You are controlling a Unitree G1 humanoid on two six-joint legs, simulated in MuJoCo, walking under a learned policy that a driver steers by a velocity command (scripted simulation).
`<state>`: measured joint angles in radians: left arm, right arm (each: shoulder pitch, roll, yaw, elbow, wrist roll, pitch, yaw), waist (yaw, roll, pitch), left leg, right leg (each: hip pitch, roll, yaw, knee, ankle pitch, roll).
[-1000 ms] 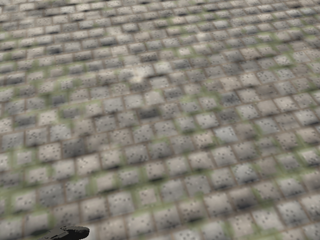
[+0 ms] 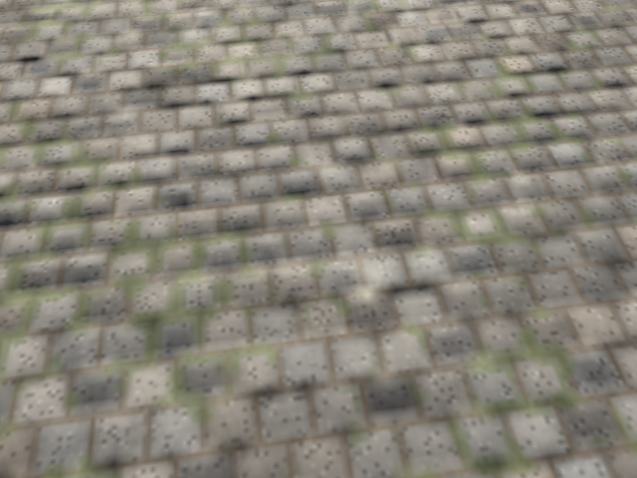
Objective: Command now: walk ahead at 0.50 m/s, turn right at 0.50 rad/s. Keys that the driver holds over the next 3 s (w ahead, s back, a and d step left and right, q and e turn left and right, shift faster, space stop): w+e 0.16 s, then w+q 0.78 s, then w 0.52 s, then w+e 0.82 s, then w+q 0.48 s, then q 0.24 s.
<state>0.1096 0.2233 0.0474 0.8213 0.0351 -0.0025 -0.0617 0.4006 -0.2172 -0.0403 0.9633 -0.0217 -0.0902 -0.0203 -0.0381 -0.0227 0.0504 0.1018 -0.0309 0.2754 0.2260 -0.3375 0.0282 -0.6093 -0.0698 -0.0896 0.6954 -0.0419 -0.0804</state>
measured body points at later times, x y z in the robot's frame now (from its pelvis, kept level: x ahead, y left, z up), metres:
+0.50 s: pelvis +0.27 -0.04 +0.01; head +0.29 -0.06 +0.46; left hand +0.29 +0.22 -0.13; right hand +0.37 -0.30 -0.13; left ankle +0.45 +0.09 -0.68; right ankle +0.17 -0.08 -0.73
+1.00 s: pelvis +0.56 -0.01 +0.01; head +0.59 +0.01 +0.46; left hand +0.68 +0.26 -0.10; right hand +0.61 -0.29 -0.12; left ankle +0.48 +0.03 -0.73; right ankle +0.74 -0.16 -0.67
